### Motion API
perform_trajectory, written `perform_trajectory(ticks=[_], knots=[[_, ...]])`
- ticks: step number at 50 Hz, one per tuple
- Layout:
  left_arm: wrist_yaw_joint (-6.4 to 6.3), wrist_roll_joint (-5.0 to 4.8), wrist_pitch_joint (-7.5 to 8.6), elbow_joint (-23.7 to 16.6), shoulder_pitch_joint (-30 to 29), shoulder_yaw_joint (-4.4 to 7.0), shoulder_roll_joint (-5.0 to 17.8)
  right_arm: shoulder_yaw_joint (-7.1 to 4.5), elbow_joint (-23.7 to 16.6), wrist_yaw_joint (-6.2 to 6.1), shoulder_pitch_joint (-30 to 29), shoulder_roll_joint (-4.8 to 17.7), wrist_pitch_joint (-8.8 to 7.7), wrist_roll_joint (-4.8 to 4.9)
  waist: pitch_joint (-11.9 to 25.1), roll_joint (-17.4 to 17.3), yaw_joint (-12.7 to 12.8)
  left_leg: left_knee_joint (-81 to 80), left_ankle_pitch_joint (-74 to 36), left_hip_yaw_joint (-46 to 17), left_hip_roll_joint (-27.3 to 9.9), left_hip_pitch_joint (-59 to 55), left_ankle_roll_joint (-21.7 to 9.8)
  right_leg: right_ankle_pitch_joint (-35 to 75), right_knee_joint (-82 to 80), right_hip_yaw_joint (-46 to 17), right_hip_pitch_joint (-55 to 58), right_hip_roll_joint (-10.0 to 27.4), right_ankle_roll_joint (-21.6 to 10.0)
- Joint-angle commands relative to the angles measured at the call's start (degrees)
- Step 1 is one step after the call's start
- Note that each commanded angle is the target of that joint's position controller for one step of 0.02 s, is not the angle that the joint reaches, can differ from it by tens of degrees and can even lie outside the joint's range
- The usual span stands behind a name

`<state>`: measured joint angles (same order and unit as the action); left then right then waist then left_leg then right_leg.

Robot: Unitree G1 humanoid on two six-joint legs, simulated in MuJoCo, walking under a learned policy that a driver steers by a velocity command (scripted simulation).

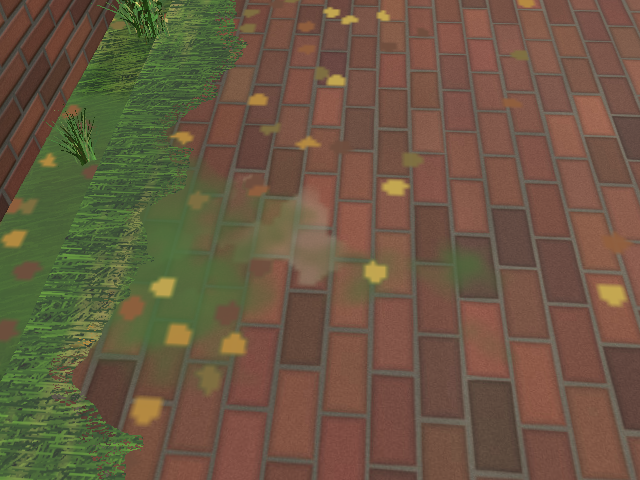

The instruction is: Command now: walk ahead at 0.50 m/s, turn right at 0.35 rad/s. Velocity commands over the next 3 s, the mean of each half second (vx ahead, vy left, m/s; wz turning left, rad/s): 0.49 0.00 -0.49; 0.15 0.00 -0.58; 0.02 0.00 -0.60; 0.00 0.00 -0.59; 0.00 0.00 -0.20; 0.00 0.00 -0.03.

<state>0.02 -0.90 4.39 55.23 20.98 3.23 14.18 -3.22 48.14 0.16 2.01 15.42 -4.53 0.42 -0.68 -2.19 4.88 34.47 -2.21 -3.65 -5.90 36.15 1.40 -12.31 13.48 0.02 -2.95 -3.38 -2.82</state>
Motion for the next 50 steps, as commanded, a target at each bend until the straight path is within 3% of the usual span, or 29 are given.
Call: perform_trajectory(ticks=[1,4,5,6,7,8,9,10,11,13,15,17,22,26,28,30,31,32,33,34,35,36,37,38,40,42,45,48,50], knots=[[-0.71,-0.62,0.04,-2.13,1.08,2.23,9.99,-0.38,-4.67,0.8,-6.58,3.61,-1.39,0.51,-2.68,6.17,-0.74,-5.15,-1.66,0.96,2.48,-4.56,0.1,8.96,-2.48,-10.4,-3.64,14.69,-8.56],[-1.15,-0.61,-0.75,-2.41,0.06,2.91,11.06,-1.25,-4.35,1.09,-3.7,6.51,-2.22,0.67,-1.3,7.86,-3.57,-8.06,3.73,0.56,3.1,-10.87,-1.33,9.95,2.57,-13.7,-1.48,16.37,-7.01],[-1.19,-0.57,-0.98,-2.75,-0.64,2.8,10.53,-1.94,-3.05,0.86,0.87,7.69,-2.4,0.56,0.77,7.88,-6.07,-9.43,5.32,1.4,3.63,-17.34,-2.39,13.5,6.85,-13.22,-2.31,14.9,-5.97],[-1.07,-0.17,-1.0,-3.45,-0.98,2.05,8.27,-3.16,-1.0,0.41,9.09,10.31,-2.66,-0.04,6.6,6.33,-9.55,-8.49,5.78,0.06,1.59,-29.78,-4.52,15.05,17.15,-10.99,-6.16,11.21,-4.28],[-1.04,1.26,-1.07,-5.4,-0.5,0.78,4.34,-4.19,0.09,-0.06,18.69,14.47,-2.52,-0.65,16.22,-2.45,-12.48,-7.26,7.63,-11.1,-9.56,-45.8,-7.46,0.48,35.71,-6.28,-16.12,5.8,-1.9],[-0.89,-0.57,-0.03,-7.13,6.27,-0.15,0.55,-4.66,1.1,0.36,19.84,17.01,-1.73,-0.86,20.96,-20.81,-8.33,-15.53,21.4,-36.11,-19.59,-58.29,-15.08,-22.93,51.7,-3.8,-35.39,-0.16,0.27],[-1.01,-1.59,0.21,-5.9,3.99,1.33,7.29,-2.96,-0.2,0.5,17.2,10.31,-1.78,-0.6,15.56,-11.9,-9.47,-17.97,29.22,-35.13,-17.48,-53.53,-13.57,-21.02,58.81,-8.55,-40.4,3.87,0.24],[-1.0,-1.9,0.14,-6.89,-0.49,2.14,9.6,-2.06,-0.8,0.41,13.84,7.13,-1.89,-0.29,8.87,-7.34,-9.54,-18.52,27.22,-25.45,-15.55,-46.48,-11.11,-15.45,59.4,-7.68,-41.97,6.01,-0.2],[-1.21,-1.61,-0.18,-6.93,-1.92,2.2,8.58,-1.63,-1.04,0.53,10.41,6.13,-1.92,-0.57,5.69,-3.5,-7.8,-19.82,20.95,-19.18,-13.21,-39.68,-10.1,-10.74,58.25,-6.78,-39.41,8.33,0.18],[-0.94,-1.03,-1.1,-7.56,-2.49,2.61,6.66,-1.22,-0.54,0.4,7.21,4.42,-1.93,-1.25,1.99,-5.08,-5.44,-22.98,13.51,-10.23,-10.36,-31.52,-9.59,-5.56,54.15,-6.74,-35.28,11.21,0.62],[-0.57,-1.14,-2.15,-8.69,-3.51,2.45,4.8,-1.55,0.13,0.18,7.09,4.71,-2.25,-1.2,0.86,-4.41,-4.89,-25.38,8.73,-5.21,-9.85,-29.24,-10.61,-3.46,52.49,-5.75,-34.8,11.95,1.16],[-0.47,-0.8,-2.83,-10.24,-5.63,2.44,4.41,-2.09,0.85,-0.23,7.79,6.11,-2.47,-1.22,-0.1,-2.41,-4.77,-26.62,4.56,-1.6,-10.38,-29.34,-11.58,-0.06,49.34,-5.97,-37.15,12.25,1.82],[1.06,-0.31,-2.55,-13.24,-12.76,1.78,3.61,-2.72,1.51,-1.13,8.4,8.29,-1.63,-1.11,-2.68,-0.85,-6.31,-27.12,-3.01,9.0,-8.66,-30.37,-10.48,12.14,33.58,-2.68,-36.03,11.14,2.23],[2.61,0.43,-2.73,-16.57,-17.9,1.63,3.8,-3.32,2.04,-1.99,10.39,10.54,0.2,0.1,-2.4,-1.68,-7.46,-21.04,-17.55,14.09,-9.17,-33.81,-8.78,12.31,25.03,2.52,-31.01,8.25,1.33],[3.11,0.53,-3.17,-17.27,-15.92,2.51,5.85,-3.83,1.7,-2.3,9.53,12.02,1.07,1.22,-0.38,-3.27,-5.5,-15.06,-26.63,14.69,-9.92,-36.67,-7.47,7.43,23.2,4.02,-27.19,5.87,-0.45],[3.07,0.46,-3.25,-15.14,-5.94,4.51,9.52,-4.07,0.9,-2.47,7.59,12.37,1.9,2.14,4.63,-2.49,0.23,-0.5,-31.3,15.84,-8.11,-36.08,-5.08,8.67,17.44,5.81,-15.04,1.73,-3.37],[1.89,0.59,-3.4,-13.68,-0.04,6.09,13.1,-3.54,1.04,-2.15,9.64,10.75,1.78,1.32,8.16,2.01,2.8,12.95,-19.85,16.66,-4.87,-29.14,-1.63,20.38,13.32,2.45,-3.23,1.97,-5.56],[0.41,0.59,-3.87,-14.0,-0.76,6.76,19.03,-1.31,-0.7,-1.45,13.89,3.02,1.45,-3.06,11.99,18.48,-3.29,32.17,34.06,15.88,2.09,-10.86,1.85,49.73,19.14,-15.21,11.74,15.45,-10.68],[1.12,1.7,-3.21,-17.73,-3.09,6.16,19.9,-0.77,-1.6,-0.72,18.11,4.69,0.65,-1.87,25.13,17.81,-4.17,47.27,46.69,3.5,8.93,-0.33,3.34,42.09,13.6,-39.66,21.01,26.42,-23.74],[1.74,1.45,-2.93,-18.86,-3.89,5.27,15.91,-1.86,-1.92,-0.48,11.78,9.09,0.3,0.42,23.84,7.31,-0.55,48.29,40.72,-1.68,6.17,2.24,2.07,34.83,9.72,-35.08,17.79,23.47,-21.01],[1.65,0.59,-2.54,-18.8,-7.15,4.65,13.69,-1.75,-3.42,-0.83,7.95,8.8,0.34,1.04,16.51,5.53,-1.57,44.64,34.85,-0.9,4.53,4.43,1.1,28.17,8.57,-28.6,10.98,20.52,-17.91],[1.29,-0.01,-2.52,-18.94,-10.07,4.16,11.93,-1.78,-2.54,-1.69,7.47,8.36,0.86,0.06,11.47,1.93,-3.37,40.53,30.84,-1.04,2.28,3.33,1.29,23.96,7.44,-24.62,3.3,17.8,-15.15],[0.82,0.2,-2.78,-19.33,-12.13,3.81,10.83,-2.14,-2.7,-2.29,7.48,9.26,1.65,-0.67,9.24,3.2,-4.88,37.02,28.56,-1.58,1.29,0.34,1.25,22.33,6.29,-22.58,-3.28,16.48,-14.18],[0.53,1.08,-3.04,-19.84,-12.97,3.65,10.63,-2.41,-2.8,-2.37,7.87,9.69,2.45,-0.79,8.46,4.69,-6.06,35.04,27.37,-1.65,1.3,-3.15,0.99,21.26,5.17,-21.52,-7.97,15.33,-13.51],[0.07,1.68,-3.06,-20.35,-13.09,3.89,11.43,-2.24,-2.93,-2.58,8.82,8.23,3.17,-1.1,8.91,5.65,-6.84,30.68,25.93,-0.99,2.57,-5.77,1.4,24.14,4.84,-19.71,-11.58,13.98,-13.41],[-0.65,1.19,-3.33,-20.47,-12.23,4.26,12.48,-1.94,-3.43,-2.87,7.84,7.2,3.52,-1.37,9.56,5.73,-6.52,25.88,24.11,-1.15,3.5,-5.4,2.3,23.49,5.12,-19.3,-11.89,13.15,-13.11],[-1.66,0.59,-4.42,-21.09,-12.42,4.25,12.57,-1.79,-4.36,-2.95,5.42,6.97,4.12,-1.17,9.4,6.88,-5.62,20.25,20.07,-2.19,4.26,-4.79,3.37,11.09,4.71,-20.88,-12.27,11.66,-11.58],[-2.06,0.68,-5.19,-21.46,-12.64,4.12,12.26,-1.72,-5.42,-2.76,2.93,6.89,4.04,-0.86,7.24,8.71,-4.61,14.35,18.24,-2.79,5.29,-5.7,3.65,0.07,4.14,-23.14,-13.55,10.06,-10.12],[-2.06,0.81,-5.57,-21.54,-12.22,4.14,12.22,-1.67,-5.94,-2.54,2.12,6.95,3.51,-0.69,6.63,9.86,-3.96,10.73,18.89,-3.02,5.95,-7.13,3.54,-0.62,4.78,-24.92,-13.03,9.93,-9.96]])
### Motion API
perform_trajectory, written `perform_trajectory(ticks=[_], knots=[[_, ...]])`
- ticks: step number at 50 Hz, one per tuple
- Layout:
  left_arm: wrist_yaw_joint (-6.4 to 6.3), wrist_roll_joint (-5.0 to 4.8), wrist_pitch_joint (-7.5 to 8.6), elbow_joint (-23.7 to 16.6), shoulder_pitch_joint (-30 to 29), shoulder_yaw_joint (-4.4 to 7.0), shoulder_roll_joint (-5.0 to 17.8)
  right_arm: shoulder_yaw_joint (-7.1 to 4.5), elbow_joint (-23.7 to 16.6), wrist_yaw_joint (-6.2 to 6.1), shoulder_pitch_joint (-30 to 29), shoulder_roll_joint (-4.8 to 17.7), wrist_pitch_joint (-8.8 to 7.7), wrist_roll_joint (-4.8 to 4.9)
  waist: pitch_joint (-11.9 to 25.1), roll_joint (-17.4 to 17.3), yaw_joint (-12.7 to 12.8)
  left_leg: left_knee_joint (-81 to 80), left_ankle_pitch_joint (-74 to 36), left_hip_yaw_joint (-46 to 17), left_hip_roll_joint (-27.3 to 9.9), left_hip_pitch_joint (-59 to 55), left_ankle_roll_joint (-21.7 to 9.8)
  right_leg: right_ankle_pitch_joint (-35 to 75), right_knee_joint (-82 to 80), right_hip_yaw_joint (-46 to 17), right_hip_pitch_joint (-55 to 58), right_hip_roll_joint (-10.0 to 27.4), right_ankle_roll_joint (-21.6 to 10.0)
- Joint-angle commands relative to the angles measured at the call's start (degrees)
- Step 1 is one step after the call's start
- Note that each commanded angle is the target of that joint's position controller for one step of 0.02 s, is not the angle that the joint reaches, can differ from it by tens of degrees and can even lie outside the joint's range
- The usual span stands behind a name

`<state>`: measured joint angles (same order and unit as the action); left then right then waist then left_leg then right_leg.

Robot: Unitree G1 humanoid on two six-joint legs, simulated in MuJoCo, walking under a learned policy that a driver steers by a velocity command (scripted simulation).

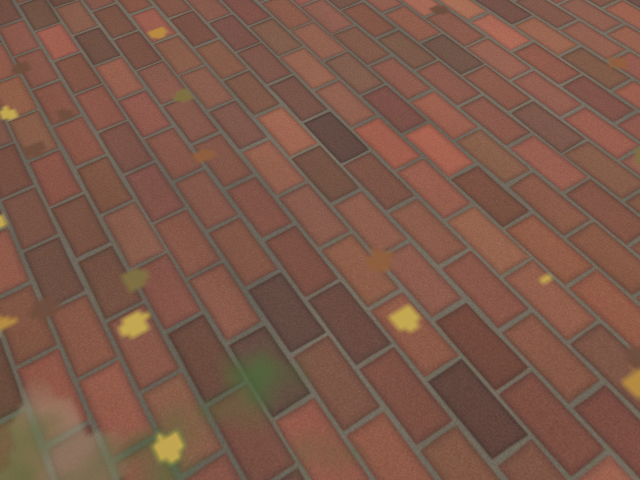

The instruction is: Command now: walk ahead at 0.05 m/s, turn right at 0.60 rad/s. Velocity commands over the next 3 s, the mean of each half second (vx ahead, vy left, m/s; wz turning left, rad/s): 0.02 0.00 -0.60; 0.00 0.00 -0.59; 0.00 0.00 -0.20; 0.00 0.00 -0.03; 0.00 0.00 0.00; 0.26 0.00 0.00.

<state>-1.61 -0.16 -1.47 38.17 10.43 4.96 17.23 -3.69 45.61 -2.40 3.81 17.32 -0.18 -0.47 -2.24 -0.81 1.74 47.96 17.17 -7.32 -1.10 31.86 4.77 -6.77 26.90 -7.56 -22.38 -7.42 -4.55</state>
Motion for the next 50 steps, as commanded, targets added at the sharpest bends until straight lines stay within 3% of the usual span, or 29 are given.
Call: perform_trajectory(ticks=[1,4,6,7,8,9,10,11,12,14,16,18,20,23,25,26,27,28,29,30,31,32,33,35,39,43,47,49,50], knots=[[-0.38,0.07,0.12,-4.54,-1.42,2.4,9.12,-1.22,-3.6,0.18,0.21,5.15,-1.18,0.31,8.24,8.93,-0.59,-4.61,0.26,0.61,1.53,-3.81,-0.03,-4.87,-7.92,-18.32,7.13,14.03,-8.19],[-0.22,-0.28,-0.45,-5.05,-1.32,2.27,8.95,-1.43,-3.77,0.97,1.64,5.64,-2.16,0.71,8.87,10.0,-0.99,-12.72,1.14,1.08,2.68,-8.28,-1.42,2.13,-4.83,-21.49,9.81,13.89,-7.43],[-0.43,-0.98,-1.05,-5.58,-2.2,1.92,8.24,-2.01,-2.72,1.57,5.81,6.51,-2.56,0.58,8.89,9.09,-3.62,-25.63,-7.81,1.75,1.11,-17.34,-3.37,2.68,-1.07,-20.53,7.41,10.96,-4.46],[-0.46,-0.86,-1.18,-5.81,-0.09,1.22,5.76,-2.88,-2.79,1.46,7.33,10.13,-2.34,-0.36,10.4,1.85,-2.62,-28.34,-11.63,-5.56,-8.88,-24.59,-7.02,-9.44,7.0,-15.49,1.47,6.93,-1.33],[-0.23,-1.35,-0.79,-7.43,1.84,1.15,4.73,-3.81,-2.83,1.11,5.67,14.8,-1.37,-1.77,7.48,-15.51,0.88,-30.08,-24.37,-18.57,-19.83,-27.17,-16.1,-26.71,17.82,-2.4,-11.25,-3.05,2.26],[0.13,-0.13,0.04,-6.9,1.33,2.6,10.25,-3.26,-4.34,1.03,4.68,11.31,-1.37,-2.33,7.53,-14.26,-1.05,-30.3,-28.3,-22.69,-24.08,-24.89,-21.06,-29.45,31.76,-1.53,-13.77,0.43,5.09],[0.38,-0.52,-0.02,-5.64,2.06,3.53,12.24,-2.47,-5.63,0.64,2.49,8.4,-1.3,-1.79,7.31,-9.14,-0.5,-28.86,-28.5,-16.55,-21.15,-24.05,-19.4,-25.49,37.41,-1.74,-13.15,2.12,6.07],[0.23,-0.75,-0.68,-4.22,3.09,3.56,11.12,-2.13,-6.07,0.45,0.47,6.85,-1.1,-0.97,6.11,-6.66,0.27,-27.76,-27.02,-10.64,-16.97,-23.76,-16.39,-22.34,39.93,-0.68,-13.21,2.8,7.18],[0.08,-0.56,-1.33,-3.87,3.33,3.24,9.73,-1.87,-6.3,0.27,0.14,6.08,-0.93,-0.13,5.39,-6.5,-0.13,-27.37,-26.19,-7.47,-15.14,-24.47,-15.08,-19.69,42.55,-0.07,-14.59,3.29,8.14],[0.48,-1.11,-1.93,-4.68,2.07,2.29,6.78,-1.74,-6.27,0.0,1.19,6.29,-0.31,-0.08,3.98,-7.14,-1.02,-28.38,-26.43,-2.17,-12.81,-23.97,-15.12,-16.75,41.45,2.95,-14.49,4.2,9.3],[0.69,-1.46,-1.8,-6.66,-1.6,1.67,5.5,-2.17,-6.1,-0.26,3.4,7.28,0.31,-0.39,4.11,-9.13,-3.21,-28.86,-26.06,-0.3,-13.07,-27.4,-15.98,-15.24,35.16,4.98,-15.27,5.79,10.04],[1.12,-1.19,-1.68,-7.92,-3.19,1.2,4.84,-2.75,-6.12,-0.26,4.25,8.74,0.72,-0.32,5.5,-10.2,-4.25,-28.53,-26.34,1.13,-14.26,-28.82,-16.5,-15.55,28.72,6.13,-12.08,7.59,10.17],[1.65,-0.99,-1.65,-8.65,-3.58,0.89,4.59,-3.38,-6.43,0.17,3.74,10.34,0.9,0.03,6.26,-10.91,-4.51,-28.53,-27.15,2.91,-15.35,-27.18,-16.56,-15.71,22.7,8.04,-6.68,8.42,9.41],[2.31,-1.07,-2.04,-8.76,-2.5,1.47,5.92,-3.81,-6.31,0.95,3.86,11.28,0.72,0.99,6.22,-11.32,-4.2,-27.25,-25.86,4.07,-16.63,-26.5,-15.93,-14.34,14.76,10.44,-1.54,7.95,7.66],[2.71,-1.07,-2.22,-7.95,0.28,1.89,5.82,-3.88,-6.15,1.15,2.78,11.33,0.57,2.09,6.17,-10.47,-1.99,-23.69,-23.83,5.84,-16.44,-25.0,-13.66,-7.95,4.63,11.97,4.23,6.98,5.16],[2.51,-0.96,-2.21,-7.0,2.62,2.4,6.34,-3.57,-5.53,1.25,3.87,9.95,0.39,2.42,6.72,-8.64,-1.0,-19.77,-20.46,7.98,-15.11,-22.12,-11.05,-3.1,-1.17,11.83,10.15,5.8,3.29],[1.91,-1.0,-2.06,-6.63,5.1,3.46,9.3,-2.96,-4.49,1.59,7.1,7.39,0.16,1.47,8.13,-0.47,-0.82,-10.35,-11.5,12.78,-11.74,-14.49,-6.37,9.07,-4.93,4.64,19.78,9.54,0.66],[0.91,-0.56,-1.75,-8.11,6.0,4.79,16.96,-1.2,-7.43,2.01,6.66,2.93,-0.03,-2.2,8.79,19.74,-2.72,8.86,20.75,16.27,-3.5,3.64,-0.35,33.74,-3.33,-17.83,28.93,26.01,-7.74],[1.69,1.59,-0.3,-8.59,7.33,3.97,15.0,-2.02,-9.21,1.39,0.31,5.81,-0.41,-0.96,12.43,15.65,2.62,18.68,23.6,6.5,-0.26,7.23,0.05,31.24,-5.21,-22.99,23.75,30.03,-16.73],[1.93,1.68,0.82,-8.01,5.49,3.34,13.34,-2.62,-9.39,1.04,-1.34,7.64,-0.25,0.49,9.76,10.71,1.81,22.04,19.39,4.49,-1.4,7.9,-0.68,25.55,-6.18,-18.0,21.77,26.73,-15.02],[1.59,0.67,1.29,-7.59,2.46,2.95,11.77,-2.87,-8.86,0.7,-0.61,7.86,-0.07,0.67,7.56,8.86,0.08,20.87,14.18,3.91,-2.15,8.25,-1.28,20.3,-6.26,-14.14,19.8,23.38,-11.63],[1.2,-0.24,1.17,-7.87,0.18,2.34,10.14,-3.07,-7.96,0.24,0.12,7.96,0.16,0.17,6.86,7.37,-0.74,19.21,10.62,3.44,-2.63,7.84,-1.21,17.19,-6.26,-12.31,18.56,21.31,-9.33],[0.82,-0.54,0.89,-8.09,-1.67,1.97,9.89,-3.23,-7.9,0.11,1.15,8.09,0.33,-0.19,6.47,7.89,-1.87,18.69,7.71,3.56,-2.06,5.55,-0.8,17.73,-6.5,-11.04,15.85,19.95,-8.75],[0.24,0.02,0.58,-8.3,-2.23,1.59,9.4,-3.08,-7.59,0.46,2.88,7.03,0.22,0.01,7.8,8.45,-2.71,17.41,4.1,4.1,-0.44,2.55,-0.21,17.25,-6.85,-10.21,14.33,18.42,-8.85],[-0.29,-0.23,0.29,-7.77,-1.27,1.9,10.17,-2.22,-8.46,0.78,1.19,5.03,0.04,0.15,7.52,8.53,-1.54,4.88,2.47,3.4,0.89,0.5,0.39,10.76,-6.31,-12.41,14.78,17.3,-8.74],[0.16,-0.17,-0.22,-7.91,-1.83,2.27,11.11,-2.18,-9.28,1.5,0.51,5.3,-0.48,0.49,6.69,9.53,-0.75,-3.47,3.88,2.78,2.45,-4.8,-0.19,5.76,-5.6,-17.09,11.49,16.9,-8.97],[0.73,-0.8,-0.72,-8.07,-3.22,2.25,11.03,-2.51,-9.76,2.34,2.12,5.71,-1.38,0.89,7.11,10.18,-1.27,-12.84,3.43,2.62,3.63,-9.98,-1.59,8.62,-3.17,-22.16,12.03,15.84,-7.92],[0.38,-1.32,-0.99,-8.19,-4.68,1.64,9.58,-2.68,-8.64,2.67,6.01,5.61,-1.86,0.45,8.22,9.32,-3.68,-25.18,-7.71,3.73,2.31,-18.33,-3.27,6.98,0.18,-20.43,10.11,13.32,-4.55],[0.18,-0.77,-0.89,-7.83,-2.09,0.89,7.09,-3.15,-8.99,2.46,6.77,8.13,-1.86,-0.48,9.63,4.26,-2.59,-27.56,-13.47,-2.23,-5.15,-24.48,-5.9,-2.5,5.31,-16.85,5.83,10.23,-1.14]])
Over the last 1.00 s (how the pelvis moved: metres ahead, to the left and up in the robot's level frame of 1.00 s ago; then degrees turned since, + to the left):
0.39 -0.05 -0.01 -34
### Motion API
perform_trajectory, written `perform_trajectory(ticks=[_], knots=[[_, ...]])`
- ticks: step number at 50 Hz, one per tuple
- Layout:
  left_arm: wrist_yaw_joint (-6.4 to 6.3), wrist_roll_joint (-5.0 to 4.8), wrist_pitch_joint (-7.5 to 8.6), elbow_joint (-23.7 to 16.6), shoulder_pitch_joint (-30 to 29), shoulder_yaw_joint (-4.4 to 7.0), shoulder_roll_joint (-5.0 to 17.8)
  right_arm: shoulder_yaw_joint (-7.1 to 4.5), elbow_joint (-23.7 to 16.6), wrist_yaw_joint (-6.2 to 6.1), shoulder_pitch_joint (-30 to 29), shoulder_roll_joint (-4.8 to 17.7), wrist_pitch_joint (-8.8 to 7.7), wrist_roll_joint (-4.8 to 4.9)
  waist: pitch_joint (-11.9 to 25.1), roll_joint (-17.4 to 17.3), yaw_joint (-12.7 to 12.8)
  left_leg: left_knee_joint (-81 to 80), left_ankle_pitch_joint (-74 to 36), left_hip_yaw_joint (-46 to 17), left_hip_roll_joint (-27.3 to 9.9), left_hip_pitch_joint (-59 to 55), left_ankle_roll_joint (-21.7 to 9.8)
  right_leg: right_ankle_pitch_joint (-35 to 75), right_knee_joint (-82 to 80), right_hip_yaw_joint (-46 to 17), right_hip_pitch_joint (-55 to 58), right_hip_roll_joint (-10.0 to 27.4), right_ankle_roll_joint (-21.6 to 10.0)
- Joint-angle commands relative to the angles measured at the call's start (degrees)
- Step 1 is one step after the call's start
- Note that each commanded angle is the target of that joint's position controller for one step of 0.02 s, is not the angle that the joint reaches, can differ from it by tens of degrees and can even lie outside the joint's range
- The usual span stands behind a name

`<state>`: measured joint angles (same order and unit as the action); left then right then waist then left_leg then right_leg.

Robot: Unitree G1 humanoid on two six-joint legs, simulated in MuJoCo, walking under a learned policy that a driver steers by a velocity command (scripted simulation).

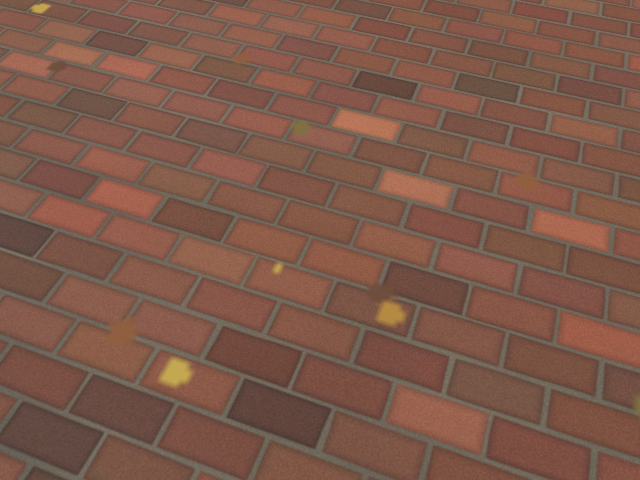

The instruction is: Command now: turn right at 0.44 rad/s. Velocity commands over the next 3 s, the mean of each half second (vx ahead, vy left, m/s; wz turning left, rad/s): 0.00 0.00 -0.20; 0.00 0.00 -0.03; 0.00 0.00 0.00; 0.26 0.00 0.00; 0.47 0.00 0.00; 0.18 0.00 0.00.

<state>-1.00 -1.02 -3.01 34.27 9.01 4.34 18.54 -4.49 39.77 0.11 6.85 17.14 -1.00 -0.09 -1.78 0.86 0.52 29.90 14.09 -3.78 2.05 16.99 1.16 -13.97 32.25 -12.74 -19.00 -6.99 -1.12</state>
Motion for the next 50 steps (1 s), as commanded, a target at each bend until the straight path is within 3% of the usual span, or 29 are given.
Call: perform_trajectory(ticks=[1,2,3,4,6,10,12,14,15,16,17,18,19,20,23,34,50], knots=[[-0.5,0.38,1.04,-4.31,2.03,0.99,3.79,-2.99,-3.87,-0.32,0.99,12.93,-0.55,-1.98,6.94,-12.91,2.5,-11.35,-21.0,-18.31,-18.4,-11.74,-9.85,-13.55,9.52,-0.59,-7.22,0.4,-0.72],[-0.76,1.1,1.61,-4.01,0.94,2.26,8.16,-2.46,-4.21,-0.26,1.72,10.27,-0.74,-2.64,6.33,-15.33,0.07,-12.92,-22.72,-26.28,-24.97,-8.55,-18.29,-24.44,22.44,2.1,-10.29,0.39,2.39],[-0.76,0.73,1.68,-2.85,1.74,3.4,10.91,-1.83,-4.66,-0.45,0.59,8.73,-0.88,-1.95,5.23,-11.05,0.29,-12.47,-20.93,-23.26,-23.87,-7.4,-18.66,-22.06,30.74,1.54,-11.12,1.86,3.58],[-0.78,0.5,1.36,-1.46,2.27,3.54,10.22,-1.5,-4.7,-0.72,-1.03,7.52,-0.77,-1.17,4.37,-8.5,1.01,-11.58,-18.08,-18.27,-20.11,-7.12,-15.96,-18.74,33.58,1.66,-11.52,2.31,4.55],[-0.93,0.42,0.55,-0.35,2.42,2.71,6.81,-0.74,-4.61,-0.99,-2.0,5.96,-0.58,0.0,3.15,-8.09,0.67,-10.59,-18.31,-12.72,-16.33,-7.96,-13.38,-14.41,34.01,1.74,-12.31,2.61,6.19],[-0.42,0.57,0.8,-0.83,-0.35,0.37,1.39,-0.4,-3.68,-1.03,-0.9,5.55,0.39,-0.4,5.39,-11.32,-0.87,-9.23,-21.76,-6.13,-12.69,-9.56,-12.54,-12.84,15.26,8.18,-3.78,5.8,7.2],[-0.13,0.25,1.02,-0.63,-1.15,0.18,1.61,-0.83,-2.96,-0.9,1.42,7.22,0.99,-0.08,5.98,-12.87,-2.43,-8.47,-22.3,-7.12,-13.38,-10.13,-13.14,-11.37,6.15,10.56,0.48,6.06,6.9],[0.13,0.25,1.18,1.36,2.14,0.47,2.18,-0.47,-2.59,-0.75,1.47,7.16,1.27,0.72,5.83,-11.71,-0.6,-6.76,-21.62,-6.95,-13.0,-8.41,-11.99,0.06,-8.03,12.27,7.37,5.41,5.34],[0.19,0.72,1.24,1.81,2.65,0.48,2.84,-0.06,-1.83,-0.62,3.47,6.24,0.9,1.0,5.52,-10.23,-0.49,-6.64,-19.49,-6.71,-12.33,-6.43,-9.78,6.14,-14.14,11.11,11.71,5.87,3.83],[-0.12,1.24,1.27,1.28,2.91,0.7,5.22,0.47,-1.44,-0.27,5.23,5.32,0.1,0.25,6.82,-6.59,-1.26,-5.64,-14.89,-5.65,-11.28,-2.65,-6.12,13.61,-13.23,6.08,17.55,10.07,1.87],[-0.56,1.85,1.1,1.22,1.92,1.48,9.49,1.07,-2.03,0.33,6.76,3.74,-0.94,-1.32,7.69,3.59,-4.37,-3.1,-7.3,-0.27,-6.43,0.0,-2.46,20.92,-8.65,0.94,18.08,15.14,-1.59],[-0.05,2.05,1.22,1.75,0.34,0.53,5.09,1.59,-1.8,0.29,5.06,2.5,-1.23,-1.84,8.11,7.21,-3.65,-4.21,-1.22,2.25,-5.02,-4.94,0.29,12.08,-8.71,1.29,11.39,15.12,-4.2],[0.4,2.23,1.52,1.36,-0.58,-0.16,2.54,1.37,-1.7,0.27,2.42,4.02,-1.16,-1.82,5.79,5.15,-2.2,-3.6,-2.51,2.56,-4.58,-5.4,1.45,6.07,-9.5,2.14,9.46,13.1,-3.51],[0.42,2.49,1.79,2.02,-0.09,-0.23,2.45,1.24,-1.56,0.16,1.32,4.22,-1.0,-1.51,4.63,4.29,-1.58,-3.12,-3.64,2.86,-4.42,-5.22,1.46,3.99,-9.83,2.76,8.48,12.03,-2.37],[0.28,2.02,2.76,3.1,1.06,-0.52,2.81,1.24,-1.02,-0.38,2.59,4.2,-0.23,-0.95,1.65,4.34,-1.72,-3.27,-5.81,2.4,-4.81,-4.74,0.95,5.68,-9.57,3.2,6.4,11.28,-1.26],[0.02,1.68,3.3,6.15,1.72,-1.21,1.28,1.13,3.01,-1.62,5.08,4.14,0.06,-0.54,1.68,0.28,-1.52,-3.67,-8.15,2.41,-5.22,-6.28,2.14,8.64,-8.61,4.23,6.94,9.84,-1.33],[-0.3,1.17,3.46,14.77,3.39,-1.25,0.8,1.2,9.19,-2.88,7.52,4.06,0.78,-0.2,0.94,-0.38,-1.48,-4.13,-9.25,2.91,-4.96,-7.29,1.82,10.54,-8.44,6.68,7.39,8.07,-0.52]])
Over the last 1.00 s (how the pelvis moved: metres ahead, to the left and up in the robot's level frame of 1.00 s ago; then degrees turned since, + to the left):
0.03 0.01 0.00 -36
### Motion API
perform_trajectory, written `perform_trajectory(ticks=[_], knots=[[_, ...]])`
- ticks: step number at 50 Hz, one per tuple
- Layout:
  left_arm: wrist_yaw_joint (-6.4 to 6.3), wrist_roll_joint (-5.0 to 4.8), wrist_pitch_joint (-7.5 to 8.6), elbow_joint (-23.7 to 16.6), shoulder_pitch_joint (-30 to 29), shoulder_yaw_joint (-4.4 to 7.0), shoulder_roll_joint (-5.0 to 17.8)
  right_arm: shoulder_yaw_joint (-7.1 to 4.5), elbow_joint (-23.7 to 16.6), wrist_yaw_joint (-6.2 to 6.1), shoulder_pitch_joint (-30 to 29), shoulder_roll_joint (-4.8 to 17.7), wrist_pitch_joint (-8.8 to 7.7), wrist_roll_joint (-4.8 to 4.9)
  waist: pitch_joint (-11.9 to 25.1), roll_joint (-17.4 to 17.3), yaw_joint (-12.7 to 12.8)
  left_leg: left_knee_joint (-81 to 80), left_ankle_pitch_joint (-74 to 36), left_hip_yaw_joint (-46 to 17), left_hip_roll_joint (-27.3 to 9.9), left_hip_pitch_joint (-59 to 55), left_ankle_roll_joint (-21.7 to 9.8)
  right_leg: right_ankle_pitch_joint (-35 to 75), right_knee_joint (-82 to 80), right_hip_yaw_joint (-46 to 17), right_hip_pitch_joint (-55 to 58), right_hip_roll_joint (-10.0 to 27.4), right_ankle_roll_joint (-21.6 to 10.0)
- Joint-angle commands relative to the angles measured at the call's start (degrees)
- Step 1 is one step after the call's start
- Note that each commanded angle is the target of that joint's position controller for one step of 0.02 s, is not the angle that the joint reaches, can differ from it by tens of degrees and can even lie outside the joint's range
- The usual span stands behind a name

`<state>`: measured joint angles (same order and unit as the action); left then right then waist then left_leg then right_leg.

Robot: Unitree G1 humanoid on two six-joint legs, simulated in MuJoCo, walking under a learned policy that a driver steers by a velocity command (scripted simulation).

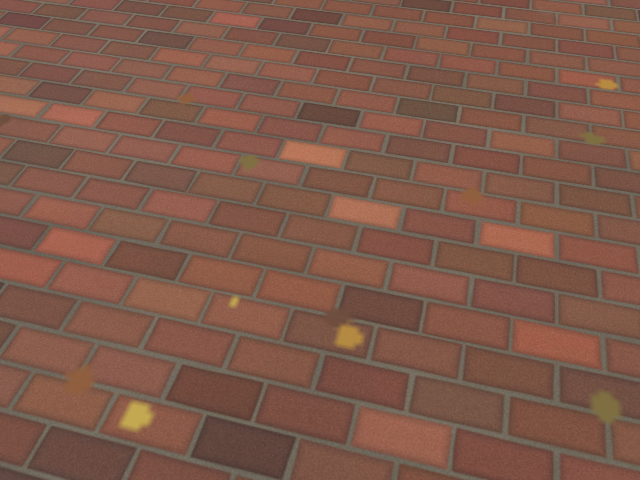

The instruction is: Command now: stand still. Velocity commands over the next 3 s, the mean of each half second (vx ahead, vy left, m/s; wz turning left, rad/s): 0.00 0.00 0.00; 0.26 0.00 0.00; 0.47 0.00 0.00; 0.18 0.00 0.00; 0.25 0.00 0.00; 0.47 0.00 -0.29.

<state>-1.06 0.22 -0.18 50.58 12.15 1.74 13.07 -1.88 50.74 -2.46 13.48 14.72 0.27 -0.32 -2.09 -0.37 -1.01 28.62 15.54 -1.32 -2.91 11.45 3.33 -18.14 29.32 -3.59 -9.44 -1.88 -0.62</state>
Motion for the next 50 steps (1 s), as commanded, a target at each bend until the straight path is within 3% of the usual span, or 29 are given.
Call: perform_trajectory(ticks=[1,14,27,29,31,33,35,36,37,38,39,40,41,42,43,44,45,47,50], knots=[[-0.28,-0.09,0.62,-0.97,0.35,1.34,6.27,-1.4,-1.36,-0.35,1.0,6.41,-0.46,0.04,1.12,0.82,0.07,-2.93,-10.65,0.49,0.05,-1.75,-0.4,14.61,-5.56,-2.35,-2.19,2.89,-0.97],[-0.79,-0.26,0.32,5.24,1.65,0.89,5.89,-0.9,3.71,-0.57,2.5,5.23,-0.41,0.17,-0.11,0.45,0.38,-3.61,-9.69,1.03,0.7,-1.39,-0.93,12.69,-6.14,-1.15,-2.59,2.17,-0.41],[-1.07,-0.33,0.07,8.93,3.5,0.28,4.92,-0.15,7.4,-0.55,4.35,3.78,-0.53,0.24,-1.01,0.31,0.64,-3.92,-8.34,1.25,1.22,-0.52,-1.45,10.7,-6.43,-0.23,-3.35,1.74,0.03],[-1.28,-0.73,-0.18,9.78,4.95,0.37,5.04,-0.03,8.46,-0.7,5.56,3.04,-0.34,0.59,-0.49,1.21,0.9,-2.17,6.07,3.5,3.51,0.24,-2.12,-6.11,-7.03,0.31,-3.95,0.67,-1.11],[-1.43,-1.22,-0.04,9.11,5.19,0.92,6.81,-0.18,7.63,-0.87,4.24,3.46,-0.67,0.89,-5.3,2.93,1.55,0.5,20.0,3.6,4.31,6.2,-3.78,-24.67,-9.02,-3.08,-8.71,2.54,-3.85],[-1.09,-1.68,1.22,9.03,7.61,1.44,8.29,0.22,6.54,-0.3,2.9,1.68,-2.29,1.06,-7.93,6.57,2.61,5.58,17.55,3.86,4.26,11.31,-4.47,-29.88,-12.82,-11.13,-8.27,8.0,-7.16],[-0.7,-2.02,2.27,9.19,9.06,2.27,10.32,0.52,5.9,0.82,2.57,-0.08,-4.22,1.53,-7.69,11.77,2.69,14.04,10.4,4.23,3.83,12.6,-5.25,-31.2,-17.58,-21.93,-7.33,15.25,-11.43],[-0.57,-2.09,2.57,8.46,7.46,2.17,9.88,0.44,5.85,1.37,3.21,0.08,-5.0,1.87,-8.27,11.28,1.5,13.61,10.32,3.2,2.88,10.69,-6.53,-29.52,-18.08,-23.27,-9.59,16.28,-12.06],[-0.41,-2.27,2.72,7.41,4.56,1.93,9.29,0.43,6.48,1.77,5.67,-0.23,-5.58,2.16,-8.63,10.68,-0.74,8.19,10.65,3.31,2.78,6.06,-7.86,-26.86,-16.78,-20.75,-12.22,15.13,-11.04],[-0.25,-2.47,2.74,6.06,0.73,1.58,8.4,0.2,8.31,1.93,10.75,-0.19,-5.91,2.23,-8.59,9.02,-3.78,-0.24,8.69,2.98,3.14,-2.6,-8.7,-22.09,-12.89,-15.44,-16.59,11.72,-8.61],[-0.12,-2.17,3.11,4.75,-1.94,0.98,5.97,-0.71,10.54,1.93,17.06,2.45,-6.05,1.68,-6.65,2.09,-5.78,-5.16,6.3,-4.22,-0.56,-11.48,-9.11,-12.29,-1.34,-7.88,-21.58,6.71,-5.5],[-0.26,-1.82,4.11,2.42,-3.71,0.27,2.67,-2.82,12.3,2.51,24.96,10.28,-6.49,1.63,-3.4,-15.2,-7.54,-15.29,13.25,-25.38,-11.88,-18.24,-14.57,-7.5,18.65,3.66,-29.31,-1.43,-1.14],[-0.32,-2.21,5.4,1.36,-3.8,0.67,4.35,-2.42,12.13,3.13,25.76,10.47,-7.05,0.68,-3.02,-16.14,-6.41,-20.02,13.08,-40.84,-19.63,-19.13,-18.99,-13.47,31.11,0.11,-35.52,-1.01,-1.18],[0.2,-2.84,6.18,1.87,-2.35,0.94,5.32,-1.34,10.69,3.07,20.58,6.8,-7.47,0.39,-5.89,-9.1,-3.25,-18.88,9.41,-36.83,-19.53,-17.84,-18.49,-9.99,37.97,-2.27,-38.71,2.49,-2.44],[0.78,-2.92,6.6,2.89,-0.75,0.83,4.76,-0.87,9.35,3.22,17.45,5.0,-7.63,0.56,-6.08,-6.32,-2.0,-18.63,5.88,-29.61,-16.65,-17.37,-16.82,-4.79,39.46,-1.73,-39.2,4.45,-3.47],[1.01,-2.61,6.92,3.0,-1.21,1.17,5.2,-0.69,8.73,3.43,15.73,4.76,-7.46,0.78,-6.06,-4.27,-1.48,-19.12,1.5,-24.07,-14.77,-17.94,-15.35,-0.59,37.96,-0.56,-40.21,6.03,-3.97],[1.24,-2.07,7.06,2.57,-3.0,1.74,6.2,-0.13,8.61,3.44,15.42,3.23,-7.06,0.72,-5.83,-4.03,-1.57,-19.52,-5.9,-18.63,-12.84,-18.0,-13.76,2.59,35.27,0.39,-39.53,7.35,-3.96],[2.03,-1.71,6.79,2.02,-4.54,1.72,4.46,0.5,9.26,3.01,18.1,1.44,-6.04,0.29,-4.07,-5.71,-2.07,-19.65,-16.49,-11.45,-9.79,-18.08,-12.61,5.76,30.89,3.15,-36.91,7.47,-2.86],[2.55,-1.53,6.2,-1.09,-11.66,0.6,1.37,0.34,8.38,1.73,18.03,3.58,-5.13,0.04,-5.15,-4.33,-2.77,-21.48,-19.15,-6.57,-8.25,-13.35,-13.05,11.14,18.75,5.53,-33.83,6.14,-0.6]])
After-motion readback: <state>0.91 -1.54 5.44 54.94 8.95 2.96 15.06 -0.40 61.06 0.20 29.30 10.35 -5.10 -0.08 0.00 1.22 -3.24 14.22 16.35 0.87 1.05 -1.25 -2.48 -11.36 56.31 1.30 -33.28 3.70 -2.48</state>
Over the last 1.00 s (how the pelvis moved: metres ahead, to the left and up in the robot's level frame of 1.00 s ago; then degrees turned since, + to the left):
0.00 -0.03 0.00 -4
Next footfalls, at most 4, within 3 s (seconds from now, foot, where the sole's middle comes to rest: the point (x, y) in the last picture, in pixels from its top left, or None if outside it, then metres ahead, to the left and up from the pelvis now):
1.22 right None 0.41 -0.09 -0.77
1.72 left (266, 393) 0.72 0.15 -0.77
2.16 right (369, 450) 0.58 -0.07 -0.77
2.68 left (247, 340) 0.86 0.20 -0.77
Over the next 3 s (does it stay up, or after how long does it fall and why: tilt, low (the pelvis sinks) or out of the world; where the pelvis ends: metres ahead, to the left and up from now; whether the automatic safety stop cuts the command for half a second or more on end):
stays up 0.88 0.10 0.01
